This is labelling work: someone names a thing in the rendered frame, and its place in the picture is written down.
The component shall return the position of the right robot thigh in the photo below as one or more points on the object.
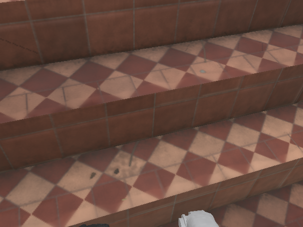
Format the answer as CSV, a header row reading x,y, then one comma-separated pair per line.
x,y
198,218

